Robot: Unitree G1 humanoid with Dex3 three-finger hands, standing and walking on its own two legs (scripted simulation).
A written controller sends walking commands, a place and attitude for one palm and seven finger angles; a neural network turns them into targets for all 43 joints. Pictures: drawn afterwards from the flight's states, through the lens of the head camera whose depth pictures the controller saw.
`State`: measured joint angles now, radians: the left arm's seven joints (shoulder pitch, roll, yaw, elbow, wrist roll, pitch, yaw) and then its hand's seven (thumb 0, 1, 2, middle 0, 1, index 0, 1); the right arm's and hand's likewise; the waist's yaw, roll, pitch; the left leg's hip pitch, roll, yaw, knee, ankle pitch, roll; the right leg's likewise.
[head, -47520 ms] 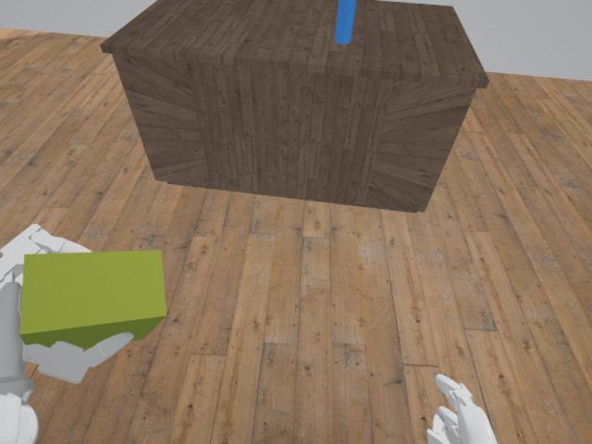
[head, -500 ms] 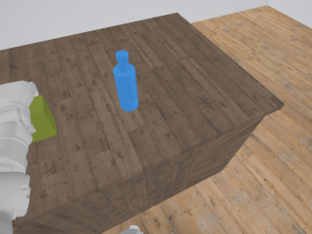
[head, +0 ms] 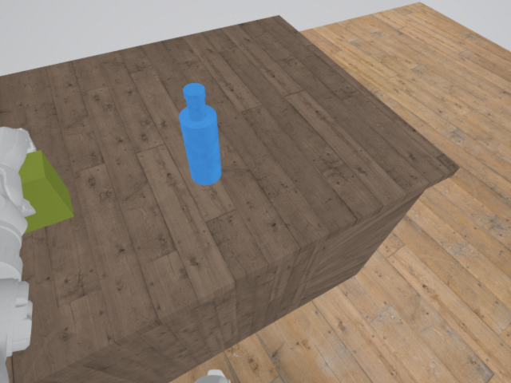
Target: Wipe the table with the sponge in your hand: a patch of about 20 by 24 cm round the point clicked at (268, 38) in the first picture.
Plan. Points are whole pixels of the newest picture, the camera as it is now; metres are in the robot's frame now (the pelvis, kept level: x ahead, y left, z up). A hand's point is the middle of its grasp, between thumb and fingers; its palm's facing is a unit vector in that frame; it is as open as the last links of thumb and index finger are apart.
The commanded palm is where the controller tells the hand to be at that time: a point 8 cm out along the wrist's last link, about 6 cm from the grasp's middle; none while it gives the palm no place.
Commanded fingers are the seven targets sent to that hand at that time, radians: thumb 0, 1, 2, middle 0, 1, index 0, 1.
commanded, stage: slide back across to the first lane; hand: left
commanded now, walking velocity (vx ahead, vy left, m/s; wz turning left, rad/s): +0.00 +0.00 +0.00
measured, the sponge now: (21, 203) +0.39 +0.40 +0.03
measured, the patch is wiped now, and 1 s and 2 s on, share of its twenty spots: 1.00 1.00 1.00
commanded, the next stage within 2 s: wipe back along the first lane in 0.36 s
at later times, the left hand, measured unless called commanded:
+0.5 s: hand out of the picture +0.37 +0.46 +0.08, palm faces -0.15 -0.02 -0.99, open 10.2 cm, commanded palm +0.36 +0.43 +0.11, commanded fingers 0.00 0.10 1.30 -1.20 -1.60 -1.20 -1.60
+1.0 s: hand out of the picture +0.34 +0.44 +0.08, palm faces -0.05 +0.01 -1.00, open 10.2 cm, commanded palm +0.30 +0.41 +0.09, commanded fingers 0.00 0.10 1.30 -1.20 -1.60 -1.20 -1.60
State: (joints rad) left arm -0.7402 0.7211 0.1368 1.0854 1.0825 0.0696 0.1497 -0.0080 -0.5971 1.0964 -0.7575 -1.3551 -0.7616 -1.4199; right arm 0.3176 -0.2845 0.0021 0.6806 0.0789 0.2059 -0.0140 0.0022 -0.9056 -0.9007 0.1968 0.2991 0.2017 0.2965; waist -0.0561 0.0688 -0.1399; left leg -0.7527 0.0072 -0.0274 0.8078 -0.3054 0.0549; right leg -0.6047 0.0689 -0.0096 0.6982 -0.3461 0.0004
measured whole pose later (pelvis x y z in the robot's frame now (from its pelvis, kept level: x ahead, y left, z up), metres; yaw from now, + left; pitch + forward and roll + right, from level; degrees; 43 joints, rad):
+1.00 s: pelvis +0.02 +0.03 +0.01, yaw +1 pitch +11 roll -5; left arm -0.33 0.68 0.13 0.62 0.96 0.11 0.12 -0.01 -0.53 1.07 -0.70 -1.39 -0.70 -1.47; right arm 0.22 -0.29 0.00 0.60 0.09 0.21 0.00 0.00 -0.91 -0.90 0.20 0.30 0.20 0.30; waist 0.02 0.09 -0.14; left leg -0.62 -0.03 -0.01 0.75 -0.32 0.10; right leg -0.45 0.03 0.00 0.60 -0.35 0.00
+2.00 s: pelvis +0.03 +0.00 +0.02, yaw +2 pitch +6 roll -3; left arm 0.16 0.56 0.14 0.12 0.91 0.22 0.14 0.00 -0.51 1.06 -0.69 -1.38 -0.69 -1.45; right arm 0.13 -0.29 0.01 0.60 0.07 0.12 -0.02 0.01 -0.91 -0.90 0.20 0.30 0.20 0.30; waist 0.07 0.10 -0.11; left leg -0.47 -0.03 -0.03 0.68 -0.32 0.06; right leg -0.31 0.03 -0.01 0.56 -0.36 0.01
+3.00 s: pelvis +0.01 +0.00 +0.02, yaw +4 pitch +1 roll -3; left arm 0.18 0.54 0.05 -0.02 0.90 0.25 0.10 0.00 -0.54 1.06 -0.74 -1.33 -0.74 -1.40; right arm 0.08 -0.24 0.04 0.62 0.06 0.07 -0.06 0.01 -0.90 -0.90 0.20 0.30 0.20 0.30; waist 0.12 0.10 -0.05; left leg -0.38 -0.04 -0.05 0.66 -0.28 0.06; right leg -0.22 0.03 -0.03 0.55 -0.34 -0.01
